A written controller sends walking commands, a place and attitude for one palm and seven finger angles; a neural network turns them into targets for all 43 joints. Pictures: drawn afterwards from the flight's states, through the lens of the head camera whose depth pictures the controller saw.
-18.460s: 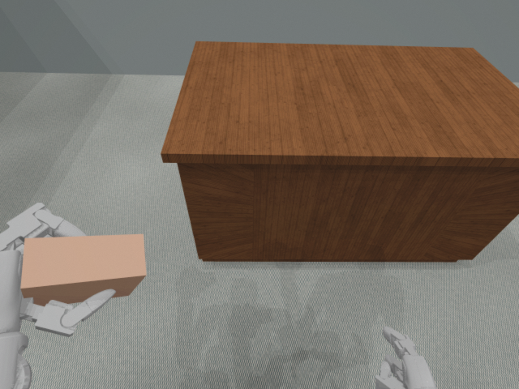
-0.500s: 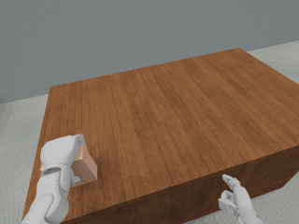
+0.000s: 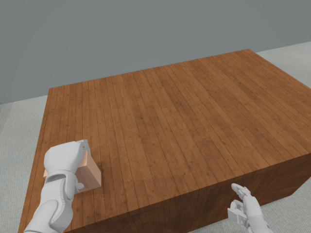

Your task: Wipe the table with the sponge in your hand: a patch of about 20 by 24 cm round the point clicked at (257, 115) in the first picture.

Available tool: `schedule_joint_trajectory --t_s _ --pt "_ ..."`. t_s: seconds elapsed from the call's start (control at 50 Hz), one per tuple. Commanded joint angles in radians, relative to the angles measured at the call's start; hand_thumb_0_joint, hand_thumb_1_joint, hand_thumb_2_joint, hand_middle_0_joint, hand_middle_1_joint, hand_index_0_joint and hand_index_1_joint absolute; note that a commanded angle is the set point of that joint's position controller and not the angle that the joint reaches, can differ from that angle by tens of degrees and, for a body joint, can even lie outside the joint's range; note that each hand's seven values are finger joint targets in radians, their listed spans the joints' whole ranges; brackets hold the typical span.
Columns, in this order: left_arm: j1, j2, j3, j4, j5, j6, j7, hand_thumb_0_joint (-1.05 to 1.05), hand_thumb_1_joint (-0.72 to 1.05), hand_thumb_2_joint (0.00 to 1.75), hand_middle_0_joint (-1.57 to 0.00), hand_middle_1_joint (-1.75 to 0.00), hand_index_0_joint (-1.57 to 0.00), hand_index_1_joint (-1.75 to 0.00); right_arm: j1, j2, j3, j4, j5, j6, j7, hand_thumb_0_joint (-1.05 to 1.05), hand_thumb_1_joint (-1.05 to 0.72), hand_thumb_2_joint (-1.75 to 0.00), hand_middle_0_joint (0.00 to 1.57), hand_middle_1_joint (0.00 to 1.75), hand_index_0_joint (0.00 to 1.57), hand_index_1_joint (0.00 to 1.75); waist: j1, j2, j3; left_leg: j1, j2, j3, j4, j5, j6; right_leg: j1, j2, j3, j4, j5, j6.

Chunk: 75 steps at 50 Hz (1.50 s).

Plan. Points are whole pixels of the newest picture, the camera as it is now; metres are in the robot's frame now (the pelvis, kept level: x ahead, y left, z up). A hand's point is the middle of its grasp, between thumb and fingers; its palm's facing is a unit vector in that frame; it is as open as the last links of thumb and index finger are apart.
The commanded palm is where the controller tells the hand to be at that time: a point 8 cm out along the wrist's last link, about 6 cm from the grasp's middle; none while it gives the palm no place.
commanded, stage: move the sponge above the wiping area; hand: left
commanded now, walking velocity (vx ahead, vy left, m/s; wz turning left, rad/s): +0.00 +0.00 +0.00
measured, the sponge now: (78, 177) +0.24 +0.27 +0.00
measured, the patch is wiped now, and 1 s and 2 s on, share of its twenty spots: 0.00 0.00 0.00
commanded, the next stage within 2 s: none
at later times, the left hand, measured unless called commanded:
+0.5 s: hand (71, 166) +0.24 +0.27 +0.06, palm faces +0.03 -0.10 -0.99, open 9.4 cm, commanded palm +0.20 +0.27 +0.12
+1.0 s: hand (71, 163) +0.24 +0.27 +0.06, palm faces +0.05 -0.09 -0.99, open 9.4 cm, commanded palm +0.20 +0.27 +0.12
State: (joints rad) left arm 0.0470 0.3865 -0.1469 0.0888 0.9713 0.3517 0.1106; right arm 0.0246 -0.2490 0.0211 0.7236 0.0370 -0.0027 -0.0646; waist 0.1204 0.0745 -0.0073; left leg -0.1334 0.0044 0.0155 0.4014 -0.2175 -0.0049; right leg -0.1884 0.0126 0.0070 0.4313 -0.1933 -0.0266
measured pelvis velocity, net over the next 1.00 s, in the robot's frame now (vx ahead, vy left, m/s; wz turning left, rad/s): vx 0.00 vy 0.00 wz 0.00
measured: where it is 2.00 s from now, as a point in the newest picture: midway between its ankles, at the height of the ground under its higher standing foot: outside the picture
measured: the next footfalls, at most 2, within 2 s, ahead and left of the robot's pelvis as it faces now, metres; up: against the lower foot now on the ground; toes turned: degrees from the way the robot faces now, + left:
none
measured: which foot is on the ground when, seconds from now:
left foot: down 0.00-1.00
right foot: down 0.00-1.00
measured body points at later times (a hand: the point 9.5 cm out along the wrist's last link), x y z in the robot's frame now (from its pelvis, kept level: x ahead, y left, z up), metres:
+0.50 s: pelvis +0.00 +0.01 +0.00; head -0.02 -0.02 +0.45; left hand +0.23 +0.27 +0.11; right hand +0.24 -0.20 -0.08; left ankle +0.00 +0.13 -0.74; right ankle +0.03 -0.11 -0.74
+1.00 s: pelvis +0.00 +0.00 +0.00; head -0.03 -0.03 +0.45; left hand +0.23 +0.27 +0.12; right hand +0.24 -0.20 -0.08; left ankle +0.00 +0.13 -0.74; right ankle +0.03 -0.11 -0.74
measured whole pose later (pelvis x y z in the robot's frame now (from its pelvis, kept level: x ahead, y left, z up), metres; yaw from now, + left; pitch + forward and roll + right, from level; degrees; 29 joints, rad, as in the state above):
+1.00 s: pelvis +0.00 +0.00 +0.00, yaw +0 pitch -4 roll +1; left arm 0.06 0.39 -0.14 0.03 0.96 0.38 0.12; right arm 0.02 -0.24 0.02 0.74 0.04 0.02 -0.06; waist 0.12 0.08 -0.01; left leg -0.11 0.00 0.02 0.39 -0.21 0.00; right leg -0.17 0.01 0.01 0.42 -0.18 -0.02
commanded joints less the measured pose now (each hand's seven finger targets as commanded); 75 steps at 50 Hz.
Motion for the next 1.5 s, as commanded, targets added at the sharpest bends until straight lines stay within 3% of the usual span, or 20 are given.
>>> schedule_joint_trajectory --t_s 0.0,0.18,0.32,0.38,0.52,0.6,0.72,0.82,0.92,0.94,1.02,1.04,1.18,1.22,1.28,1.32,1.34,1.42,1.44,1.48 --pt "-0.232 0.224 0.163 -0.226 0.031 0.011 0.071 0.0 0.1 1.3 -1.2 -1.6 -1.2 -1.6 -0.23 -0.102 -0.039 -0.174 0.002 -0.056 0.0 0.0 -0.9 -0.9 0.2 0.3 0.2 0.3 0.017 -0.02 -0.215 0.034 -0.036 -0.072 -0.041 0.194 0.029 0.086 0.003 0.104 -0.077 0.096 -0.057" --pt "-0.177 0.191 0.12 -0.248 0.002 0.056 0.021 0.0 0.1 1.3 -1.2 -1.6 -1.2 -1.6 -0.241 -0.105 -0.031 -0.189 0.007 -0.044 0.006 0.0 -0.9 -0.9 0.2 0.3 0.2 0.3 0.004 -0.052 -0.145 0.022 -0.035 -0.076 -0.046 0.165 0.036 0.069 -0.002 0.099 -0.096 0.064 -0.048" --pt "-0.303 0.26 0.157 -0.337 0.029 -0.026 0.034 0.0 0.1 1.3 -1.2 -1.6 -1.2 -1.6 -0.223 -0.1 -0.034 -0.189 -0.005 -0.068 -0.01 0.0 -0.9 -0.9 0.2 0.3 0.2 0.3 0.006 0.032 -0.201 0.065 -0.038 -0.089 -0.045 0.153 0.04 0.064 0.011 0.12 -0.092 0.043 -0.062" --pt "-0.252 0.198 0.122 -0.319 0.03 -0.042 0.049 0.0 0.1 1.3 -1.2 -1.6 -1.2 -1.6 -0.216 -0.091 -0.039 -0.183 -0.006 -0.074 -0.004 0.0 -0.9 -0.9 0.2 0.3 0.2 0.3 0.009 0.02 -0.221 0.065 -0.03 -0.09 -0.043 0.203 0.032 0.076 0.008 0.096 -0.08 0.092 -0.06" --pt "-0.128 0.219 0.174 -0.266 0.004 0.058 0.061 0.0 0.1 1.3 -1.2 -1.6 -1.2 -1.6 -0.257 -0.108 -0.036 -0.178 0.006 -0.039 0.016 0.0 -0.9 -0.9 0.2 0.3 0.2 0.3 0.025 -0.052 -0.139 0.016 -0.025 -0.091 -0.071 0.18 0.022 0.091 0.007 0.114 -0.094 0.073 -0.061" --pt "-0.178 0.161 0.088 -0.256 0.007 0.107 0.026 0.0 0.1 1.3 -1.2 -1.6 -1.2 -1.6 -0.275 -0.106 -0.029 -0.19 0.014 -0.023 0.015 0.0 -0.9 -0.9 0.2 0.3 0.2 0.3 0.01 -0.069 -0.126 0.009 -0.03 -0.08 -0.074 0.142 0.029 0.076 0.0 0.087 -0.098 0.037 -0.048" --pt "-0.321 0.243 0.125 -0.343 0.03 0.024 0.017 0.0 0.1 1.3 -1.2 -1.6 -1.2 -1.6 -0.243 -0.1 -0.028 -0.193 0.001 -0.048 -0.008 0.0 -0.9 -0.9 0.2 0.3 0.2 0.3 0.001 0.006 -0.194 0.049 -0.039 -0.091 -0.062 0.096 0.044 0.076 0.016 0.115 -0.096 -0.005 -0.057" --pt "-0.305 0.231 0.137 -0.336 0.04 -0.026 0.054 0.0 0.1 1.3 -1.2 -1.6 -1.2 -1.6 -0.227 -0.093 -0.034 -0.181 -0.005 -0.066 -0.007 0.0 -0.9 -0.9 0.2 0.3 0.2 0.3 0.011 0.026 -0.204 0.059 -0.034 -0.1 -0.06 0.139 0.034 0.074 0.02 0.121 -0.091 0.037 -0.066" --pt "-0.214 0.236 0.179 -0.241 0.014 0.044 0.066 0.0 0.1 1.3 -1.2 -1.6 -1.2 -1.6 -0.254 -0.104 -0.032 -0.167 0.006 -0.043 0.002 0.0 -0.9 -0.9 0.2 0.3 0.2 0.3 0.024 -0.044 -0.151 0.023 -0.034 -0.089 -0.076 0.135 0.025 0.085 0.01 0.127 -0.108 0.025 -0.061" --pt "-0.2 0.181 0.137 -0.232 0.007 0.062 0.059 0.0 0.1 1.3 -1.2 -1.6 -1.2 -1.6 -0.259 -0.097 -0.029 -0.179 0.012 -0.04 0.005 0.0 -0.9 -0.9 0.2 0.3 0.2 0.3 0.018 -0.053 -0.158 0.01 -0.032 -0.076 -0.073 0.136 0.027 0.094 0.004 0.099 -0.097 0.03 -0.053" --pt "-0.161 0.233 0.168 -0.221 -0.003 0.114 0.026 0.0 0.1 1.3 -1.2 -1.6 -1.2 -1.6 -0.28 -0.115 -0.026 -0.18 0.013 -0.018 0.009 0.0 -0.9 -0.9 0.2 0.3 0.2 0.3 0.021 -0.071 -0.137 0.007 -0.041 -0.076 -0.068 0.132 0.03 0.095 0.004 0.129 -0.11 0.027 -0.052" --pt "-0.159 0.176 0.112 -0.241 -0.008 0.116 0.01 0.0 0.1 1.3 -1.2 -1.6 -1.2 -1.6 -0.278 -0.105 -0.025 -0.2 0.017 -0.019 0.01 0.0 -0.9 -0.9 0.2 0.3 0.2 0.3 0.01 -0.054 -0.143 0.002 -0.042 -0.067 -0.061 0.13 0.036 0.098 -0.001 0.105 -0.101 0.027 -0.046" --pt "-0.305 0.213 0.106 -0.312 0.02 -0.012 -0.003 0.0 0.1 1.3 -1.2 -1.6 -1.2 -1.6 -0.231 -0.095 -0.027 -0.194 0.0 -0.056 -0.011 0.0 -0.9 -0.9 0.2 0.3 0.2 0.3 -0.009 -0.001 -0.19 0.055 -0.046 -0.077 -0.038 0.121 0.047 0.063 0.005 0.11 -0.108 0.016 -0.049" --pt "-0.327 0.292 0.182 -0.344 0.034 -0.051 0.024 0.0 0.1 1.3 -1.2 -1.6 -1.2 -1.6 -0.214 -0.101 -0.033 -0.186 -0.009 -0.067 -0.017 0.0 -0.9 -0.9 0.2 0.3 0.2 0.3 0.004 0.023 -0.212 0.072 -0.044 -0.087 -0.036 0.131 0.045 0.066 0.014 0.139 -0.107 0.023 -0.06" --pt "-0.279 0.224 0.151 -0.321 0.036 -0.071 0.06 0.0 0.1 1.3 -1.2 -1.6 -1.2 -1.6 -0.208 -0.091 -0.04 -0.176 -0.009 -0.079 -0.013 0.0 -0.9 -0.9 0.2 0.3 0.2 0.3 0.007 0.018 -0.223 0.076 -0.034 -0.082 -0.032 0.194 0.035 0.071 0.008 0.113 -0.095 0.09 -0.061" --pt "-0.234 0.288 0.228 -0.3 0.023 -0.044 0.079 0.0 0.1 1.3 -1.2 -1.6 -1.2 -1.6 -0.214 -0.104 -0.041 -0.167 -0.005 -0.07 -0.008 0.0 -0.9 -0.9 0.2 0.3 0.2 0.3 0.019 0.007 -0.192 0.058 -0.034 -0.091 -0.046 0.184 0.029 0.082 0.011 0.138 -0.102 0.081 -0.067" --pt "-0.226 0.221 0.178 -0.29 0.016 -0.028 0.079 0.0 0.1 1.3 -1.2 -1.6 -1.2 -1.6 -0.222 -0.094 -0.037 -0.177 0.0 -0.068 -0.003 0.0 -0.9 -0.9 0.2 0.3 0.2 0.3 0.013 -0.023 -0.2 0.043 -0.031 -0.08 -0.047 0.198 0.031 0.096 0.004 0.11 -0.09 0.105 -0.059" --pt "-0.152 0.245 0.207 -0.206 -0.013 0.071 0.058 0.0 0.1 1.3 -1.2 -1.6 -1.2 -1.6 -0.261 -0.115 -0.035 -0.167 0.014 -0.036 0.004 0.0 -0.9 -0.9 0.2 0.3 0.2 0.3 0.022 -0.063 -0.125 0.011 -0.034 -0.08 -0.067 0.149 0.025 0.084 0.002 0.13 -0.113 0.045 -0.054" --pt "-0.138 0.164 0.126 -0.221 -0.02 0.091 0.039 0.0 0.1 1.3 -1.2 -1.6 -1.2 -1.6 -0.269 -0.105 -0.029 -0.19 0.018 -0.033 0.009 0.0 -0.9 -0.9 0.2 0.3 0.2 0.3 0.013 -0.05 -0.131 0.002 -0.033 -0.069 -0.069 0.148 0.028 0.094 -0.005 0.097 -0.103 0.05 -0.045" --pt "-0.165 0.18 0.112 -0.22 -0.015 0.114 0.012 0.0 0.1 1.3 -1.2 -1.6 -1.2 -1.6 -0.274 -0.114 -0.027 -0.188 0.02 -0.025 0.01 0.0 -0.9 -0.9 0.2 0.3 0.2 0.3 0.005 -0.052 -0.13 0.003 -0.036 -0.074 -0.069 0.148 0.029 0.089 -0.004 0.097 -0.102 0.057 -0.045"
